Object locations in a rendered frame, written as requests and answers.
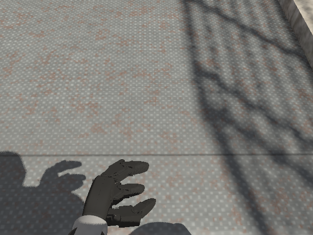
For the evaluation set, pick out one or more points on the robot left forearm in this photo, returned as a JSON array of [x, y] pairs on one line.
[[89, 225]]

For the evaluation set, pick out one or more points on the left robot hand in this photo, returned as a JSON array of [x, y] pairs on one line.
[[106, 190]]

